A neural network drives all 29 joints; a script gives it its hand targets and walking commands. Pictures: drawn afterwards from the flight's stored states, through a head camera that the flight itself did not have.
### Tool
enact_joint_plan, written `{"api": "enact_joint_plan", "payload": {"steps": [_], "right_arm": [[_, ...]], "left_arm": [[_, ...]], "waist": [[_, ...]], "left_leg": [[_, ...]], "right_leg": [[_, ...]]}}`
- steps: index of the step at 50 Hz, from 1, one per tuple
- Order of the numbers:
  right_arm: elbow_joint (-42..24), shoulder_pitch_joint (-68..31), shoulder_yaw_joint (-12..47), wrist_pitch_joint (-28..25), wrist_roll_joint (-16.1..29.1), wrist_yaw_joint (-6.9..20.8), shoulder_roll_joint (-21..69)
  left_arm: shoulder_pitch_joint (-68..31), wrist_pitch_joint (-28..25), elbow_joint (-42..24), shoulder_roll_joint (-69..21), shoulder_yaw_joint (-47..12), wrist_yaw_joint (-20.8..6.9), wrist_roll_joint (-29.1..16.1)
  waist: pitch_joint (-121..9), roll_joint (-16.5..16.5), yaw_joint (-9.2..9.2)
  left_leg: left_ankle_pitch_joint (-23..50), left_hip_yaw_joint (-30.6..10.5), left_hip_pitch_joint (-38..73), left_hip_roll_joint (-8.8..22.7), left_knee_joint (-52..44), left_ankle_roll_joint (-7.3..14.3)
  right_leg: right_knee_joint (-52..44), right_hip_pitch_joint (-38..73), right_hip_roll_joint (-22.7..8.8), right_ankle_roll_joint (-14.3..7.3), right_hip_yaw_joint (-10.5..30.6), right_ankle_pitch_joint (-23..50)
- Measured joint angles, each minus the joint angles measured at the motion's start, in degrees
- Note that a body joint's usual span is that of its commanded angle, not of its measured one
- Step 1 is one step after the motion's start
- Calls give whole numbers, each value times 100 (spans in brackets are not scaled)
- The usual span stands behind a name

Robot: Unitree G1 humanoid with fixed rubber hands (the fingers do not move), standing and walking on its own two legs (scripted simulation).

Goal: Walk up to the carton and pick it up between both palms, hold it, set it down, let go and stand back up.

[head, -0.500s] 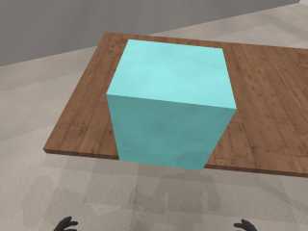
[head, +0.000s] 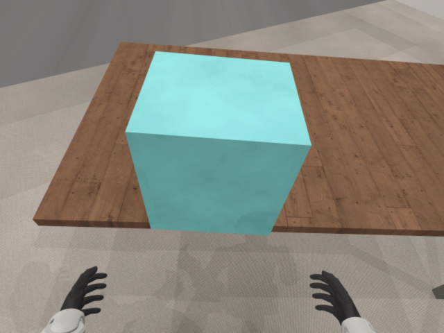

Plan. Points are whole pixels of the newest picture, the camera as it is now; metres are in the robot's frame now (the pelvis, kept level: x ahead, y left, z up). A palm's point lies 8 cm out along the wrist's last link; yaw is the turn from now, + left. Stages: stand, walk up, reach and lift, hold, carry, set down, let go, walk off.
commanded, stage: reach and lift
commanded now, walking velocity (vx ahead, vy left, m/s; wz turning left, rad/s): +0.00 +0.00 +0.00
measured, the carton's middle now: (216, 150) +0.43 +0.03 +0.07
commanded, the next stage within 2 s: none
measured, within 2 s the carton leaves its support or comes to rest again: neither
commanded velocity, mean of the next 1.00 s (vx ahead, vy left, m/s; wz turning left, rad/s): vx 0.00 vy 0.00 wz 0.00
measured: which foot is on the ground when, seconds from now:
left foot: down 0.00-1.00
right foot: down 0.00-1.00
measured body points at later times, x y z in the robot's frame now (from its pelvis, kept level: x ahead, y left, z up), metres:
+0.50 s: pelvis +0.02 +0.02 +0.02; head +0.01 +0.03 +0.47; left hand +0.19 +0.27 -0.04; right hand +0.20 -0.20 -0.03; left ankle +0.03 +0.15 -0.73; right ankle +0.01 -0.10 -0.73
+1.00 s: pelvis +0.03 +0.02 +0.02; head +0.01 +0.04 +0.47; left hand +0.21 +0.25 +0.01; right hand +0.20 -0.20 +0.02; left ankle +0.03 +0.15 -0.73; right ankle +0.01 -0.10 -0.73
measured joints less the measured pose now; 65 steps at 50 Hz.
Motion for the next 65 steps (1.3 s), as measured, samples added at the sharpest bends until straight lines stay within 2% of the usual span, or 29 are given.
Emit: {"api": "enact_joint_plan", "payload": {"steps": [6, 13, 25, 38, 46, 55, 60, 65], "right_arm": [[-881, 575, 155, 220, 63, -118, -47], [-1758, 959, 109, 457, 158, -127, 81], [-2082, 1126, 35, 225, 336, -41, 212], [-2795, 1595, 109, 59, 1024, 117, -134], [-3418, 1860, 204, 35, 1314, 44, -87], [-4150, 1976, 202, 226, 1435, -85, -22], [-4411, 1839, 205, 506, 1448, -162, -24], [-4728, 1557, 168, 1000, 1540, -262, -112]], "left_arm": [[103, -12, -7, -111, 114, -72, -52], [423, -353, -187, -75, 68, -11, -252], [840, -1171, -659, -171, -231, 101, -571], [1171, -1636, -1310, -389, -349, 264, -587], [1331, -1892, -1690, -361, -411, 247, -718], [1305, -2180, -1881, -171, -537, 227, -1123], [1046, -2080, -1908, -97, -584, 225, -1314], [735, -1464, -2195, -61, -558, 208, -1449]], "waist": [[-137, -78, 60], [-159, -86, 221], [-321, 171, 227], [-424, 120, 260], [-412, 143, 276], [-434, 227, 263], [-441, 249, 244], [-525, 240, 238]], "left_leg": [[416, 180, 637, 39, -939, 15], [579, 299, 800, 43, -1305, 44], [578, 446, 914, -13, -1514, 184], [512, 559, 1082, -4, -1633, 232], [502, 569, 1129, 26, -1642, 211], [524, 541, 1072, 16, -1598, 196], [553, 541, 1031, -1, -1593, 194], [592, 562, 941, -10, -1618, 189]], "right_leg": [[-762, 494, 39, 27, 158, 366], [-1078, 598, 43, 53, 264, 533], [-1526, 783, -9, 201, 401, 702], [-1816, 989, 4, 245, 521, 768], [-1845, 1037, 39, 225, 543, 776], [-1685, 936, 34, 210, 530, 727], [-1584, 850, 21, 207, 539, 705], [-1513, 706, 17, 200, 570, 700]]}}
